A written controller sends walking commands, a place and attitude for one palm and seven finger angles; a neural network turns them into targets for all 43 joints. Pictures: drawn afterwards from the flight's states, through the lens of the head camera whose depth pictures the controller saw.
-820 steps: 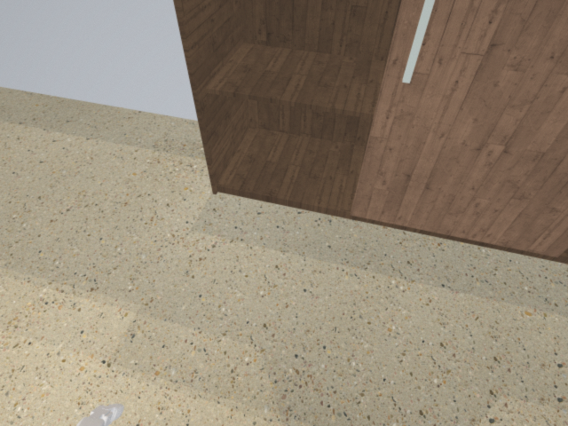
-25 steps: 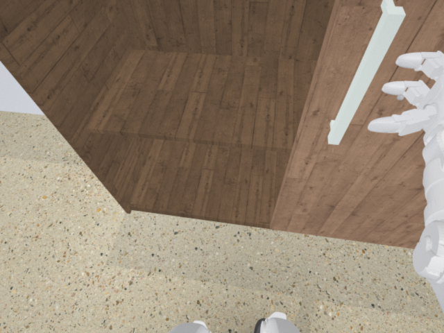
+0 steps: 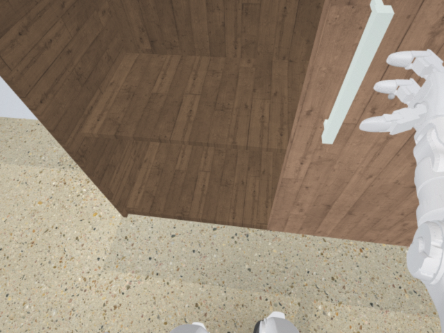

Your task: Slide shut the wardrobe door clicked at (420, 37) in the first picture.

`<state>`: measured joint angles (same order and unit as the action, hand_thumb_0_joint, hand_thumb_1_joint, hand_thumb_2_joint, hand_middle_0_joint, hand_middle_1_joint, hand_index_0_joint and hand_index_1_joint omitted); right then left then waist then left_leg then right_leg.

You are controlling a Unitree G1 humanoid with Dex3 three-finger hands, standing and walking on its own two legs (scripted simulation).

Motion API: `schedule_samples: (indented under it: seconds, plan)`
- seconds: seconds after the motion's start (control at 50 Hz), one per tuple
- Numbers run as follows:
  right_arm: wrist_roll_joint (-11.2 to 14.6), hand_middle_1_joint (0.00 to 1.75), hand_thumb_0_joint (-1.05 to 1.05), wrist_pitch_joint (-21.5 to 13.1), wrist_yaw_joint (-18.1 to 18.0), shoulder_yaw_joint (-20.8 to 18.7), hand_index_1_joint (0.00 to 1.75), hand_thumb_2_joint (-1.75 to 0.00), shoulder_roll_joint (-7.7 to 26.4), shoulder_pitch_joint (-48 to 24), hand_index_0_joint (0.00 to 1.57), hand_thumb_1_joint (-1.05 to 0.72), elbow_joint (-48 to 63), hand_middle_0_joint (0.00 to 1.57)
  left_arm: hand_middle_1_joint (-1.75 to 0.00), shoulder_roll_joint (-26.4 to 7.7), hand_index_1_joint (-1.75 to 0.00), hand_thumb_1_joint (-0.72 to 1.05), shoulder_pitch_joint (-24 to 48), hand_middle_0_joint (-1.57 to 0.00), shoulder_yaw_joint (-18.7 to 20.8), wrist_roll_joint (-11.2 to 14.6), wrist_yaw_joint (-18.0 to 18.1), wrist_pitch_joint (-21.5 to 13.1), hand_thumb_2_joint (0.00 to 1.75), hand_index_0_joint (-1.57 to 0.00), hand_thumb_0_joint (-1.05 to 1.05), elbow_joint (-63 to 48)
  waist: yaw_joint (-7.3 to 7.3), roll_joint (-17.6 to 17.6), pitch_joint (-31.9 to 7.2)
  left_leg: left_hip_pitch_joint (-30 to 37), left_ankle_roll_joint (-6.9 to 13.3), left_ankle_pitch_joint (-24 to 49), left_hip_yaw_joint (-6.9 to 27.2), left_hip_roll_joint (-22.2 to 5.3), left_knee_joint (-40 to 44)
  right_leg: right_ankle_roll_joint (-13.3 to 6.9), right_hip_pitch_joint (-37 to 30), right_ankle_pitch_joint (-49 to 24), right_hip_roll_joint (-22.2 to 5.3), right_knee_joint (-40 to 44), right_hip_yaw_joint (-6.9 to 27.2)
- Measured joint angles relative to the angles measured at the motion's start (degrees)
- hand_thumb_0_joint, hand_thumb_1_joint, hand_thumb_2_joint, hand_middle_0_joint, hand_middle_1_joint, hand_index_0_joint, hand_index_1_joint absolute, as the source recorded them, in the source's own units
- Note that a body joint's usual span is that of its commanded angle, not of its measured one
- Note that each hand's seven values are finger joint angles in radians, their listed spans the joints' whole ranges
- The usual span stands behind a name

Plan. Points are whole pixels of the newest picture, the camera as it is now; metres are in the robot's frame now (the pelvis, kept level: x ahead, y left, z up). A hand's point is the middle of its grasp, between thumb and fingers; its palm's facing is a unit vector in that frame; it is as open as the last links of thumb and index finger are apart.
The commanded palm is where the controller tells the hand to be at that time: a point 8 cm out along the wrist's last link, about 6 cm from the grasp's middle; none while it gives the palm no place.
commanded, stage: move the hooked fingers beside the handle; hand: right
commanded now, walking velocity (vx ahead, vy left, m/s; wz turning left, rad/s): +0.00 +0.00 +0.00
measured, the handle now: (347, 83) +0.54 -0.15 +0.14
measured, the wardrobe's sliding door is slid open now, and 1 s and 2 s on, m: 0.67 0.67 0.67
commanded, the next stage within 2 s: feel for the door with the fingertips in 0.52 s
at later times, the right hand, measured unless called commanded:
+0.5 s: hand (390, 97) +0.50 -0.21 +0.15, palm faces +0.06 +1.00 -0.01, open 13.6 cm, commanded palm +0.48 -0.23 +0.12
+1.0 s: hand (373, 103) +0.49 -0.19 +0.14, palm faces +0.07 +1.00 +0.01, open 13.8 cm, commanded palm +0.48 -0.20 +0.12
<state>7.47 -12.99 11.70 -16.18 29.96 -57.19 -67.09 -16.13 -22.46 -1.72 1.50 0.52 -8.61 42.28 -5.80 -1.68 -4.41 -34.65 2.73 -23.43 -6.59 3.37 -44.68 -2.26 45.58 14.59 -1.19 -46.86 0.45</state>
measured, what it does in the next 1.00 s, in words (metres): stands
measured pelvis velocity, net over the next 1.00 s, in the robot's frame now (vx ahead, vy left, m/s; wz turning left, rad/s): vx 0.00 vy -0.01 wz -0.01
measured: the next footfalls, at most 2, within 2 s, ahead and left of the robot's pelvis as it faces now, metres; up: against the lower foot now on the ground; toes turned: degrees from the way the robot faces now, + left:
none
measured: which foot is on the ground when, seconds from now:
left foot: down 0.00-1.00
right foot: down 0.00-1.00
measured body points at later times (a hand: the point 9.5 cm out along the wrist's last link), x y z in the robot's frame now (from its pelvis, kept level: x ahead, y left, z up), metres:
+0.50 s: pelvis +0.00 +0.00 +0.00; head +0.07 -0.02 +0.44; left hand +0.03 +0.27 -0.11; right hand +0.49 -0.26 +0.15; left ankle -0.02 +0.09 -0.70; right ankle +0.08 -0.09 -0.70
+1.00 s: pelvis +0.00 -0.01 +0.00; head +0.08 -0.02 +0.44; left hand +0.04 +0.26 -0.11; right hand +0.48 -0.24 +0.14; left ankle -0.02 +0.09 -0.70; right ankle +0.08 -0.09 -0.70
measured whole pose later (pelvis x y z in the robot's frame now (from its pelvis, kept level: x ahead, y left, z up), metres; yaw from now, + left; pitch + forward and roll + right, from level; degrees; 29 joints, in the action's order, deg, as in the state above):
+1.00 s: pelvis +0.00 -0.01 +0.00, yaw -1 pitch +13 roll +4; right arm 9.1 -13.0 5.9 -12.4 23.2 -55.1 -63.0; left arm -15.5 -22.0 -1.2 1.4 -0.3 -9.2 43.1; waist -4.7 -1.8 -4.3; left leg -34.3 2.3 -24.3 -7.0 2.7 -45.6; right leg -2.6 45.7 15.2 -0.3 -48.0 0.9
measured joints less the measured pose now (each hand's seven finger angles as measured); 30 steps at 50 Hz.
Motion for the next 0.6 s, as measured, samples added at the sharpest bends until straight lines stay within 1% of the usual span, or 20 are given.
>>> schedule_samples:
  seconds: [0.24, 0.38, 0.46, 0.6]
  plan:
    - [-0.1, 1.3, -0.02, 0.0, 0.2, 0.2, 1.26, -0.3, -0.3, -0.6, 0.39, 0.5, 0.1, 0.37, -0.3, 0.0, -0.3, 0.9, 0.2, -0.2, -0.1, 0.0, -0.1, 0.4, 0.9, -0.2, 0.0, -0.2, 0.25, 0.0, -0.1, -0.8, 0.0, -0.4, -0.2, -0.1, -0.8, -0.1, 0.9, 0.2, 0.2, -0.8, 0.2]
    - [-0.1, 1.29, -0.02, 0.4, 0.6, 0.1, 1.26, -0.3, 0.1, -0.9, 0.39, 0.5, -0.2, 0.37, -0.3, 0.0, -0.3, 0.9, 0.0, -0.2, -0.1, 0.0, -0.1, 0.7, 0.9, -0.2, 0.0, -0.4, 0.08, 0.0, -0.2, -1.2, 0.0, -0.4, -0.2, -0.1, -1.2, -0.1, 1.3, 0.3, 0.1, -1.2, 0.2]
    - [0.2, 1.29, -0.02, 0.5, 0.0, 0.3, 1.25, -0.3, -0.2, -0.4, 0.38, 0.5, 0.4, 0.36, -0.3, 0.0, -0.3, 0.9, -0.3, -0.2, 0.1, 0.0, -0.1, 0.7, 0.9, -0.2, 0.0, -0.5, 0.07, -0.1, -0.3, -1.2, 0.0, -0.4, -0.2, 0.0, -1.2, -0.1, 1.3, 0.3, 0.1, -1.2, 0.2]
    - [0.2, 1.28, -0.02, 0.1, 0.0, -0.8, 1.25, -0.3, -0.4, 0.7, 0.37, 0.5, 1.0, 0.36, -0.3, 0.1, -0.3, 0.9, -0.6, -0.2, -0.1, 0.1, -0.2, 0.9, 0.9, -0.2, 0.0, -0.7, -0.16, 0.0, -0.5, -1.1, -0.1, -0.5, 0.2, 0.1, -1.3, -0.1, 1.0, 0.6, -0.1, -1.3, -0.1]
